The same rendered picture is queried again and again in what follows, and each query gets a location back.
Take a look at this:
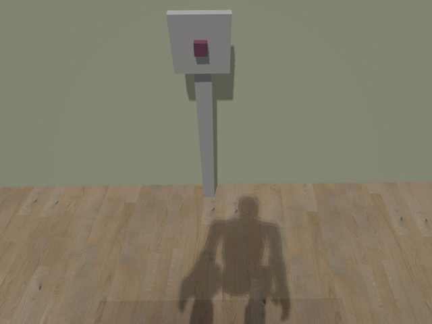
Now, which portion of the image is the button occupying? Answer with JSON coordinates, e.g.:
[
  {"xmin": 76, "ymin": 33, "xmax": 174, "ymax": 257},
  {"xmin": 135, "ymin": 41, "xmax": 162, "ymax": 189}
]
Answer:
[{"xmin": 194, "ymin": 40, "xmax": 207, "ymax": 57}]

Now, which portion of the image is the panel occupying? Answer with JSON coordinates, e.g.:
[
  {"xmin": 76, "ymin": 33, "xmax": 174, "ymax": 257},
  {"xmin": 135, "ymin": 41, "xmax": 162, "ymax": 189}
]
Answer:
[{"xmin": 166, "ymin": 10, "xmax": 232, "ymax": 197}]

